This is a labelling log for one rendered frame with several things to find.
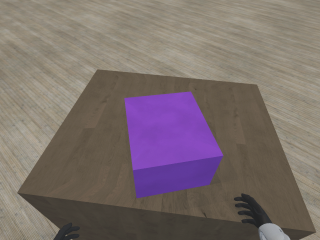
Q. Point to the left robot hand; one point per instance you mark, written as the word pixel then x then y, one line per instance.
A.
pixel 66 229

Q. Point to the right robot hand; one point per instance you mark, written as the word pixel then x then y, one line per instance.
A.
pixel 256 212

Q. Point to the right robot forearm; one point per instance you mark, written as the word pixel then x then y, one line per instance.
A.
pixel 270 231

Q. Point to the pedestal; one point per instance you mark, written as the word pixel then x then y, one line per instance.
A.
pixel 85 174

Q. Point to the carton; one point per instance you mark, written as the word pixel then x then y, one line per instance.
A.
pixel 172 147

